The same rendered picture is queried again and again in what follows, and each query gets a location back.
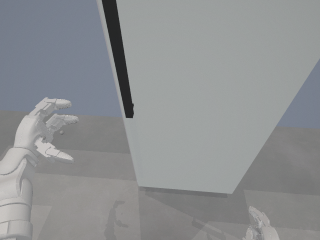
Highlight robot left hand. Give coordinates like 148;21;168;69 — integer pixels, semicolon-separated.
13;97;79;164

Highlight handle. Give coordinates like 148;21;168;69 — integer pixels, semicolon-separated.
102;0;134;118

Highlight robot right hand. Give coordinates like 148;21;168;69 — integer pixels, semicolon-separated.
242;206;280;240

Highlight fridge door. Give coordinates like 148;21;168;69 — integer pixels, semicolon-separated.
98;0;320;194

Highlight left robot forearm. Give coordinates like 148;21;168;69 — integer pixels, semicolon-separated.
0;147;39;240

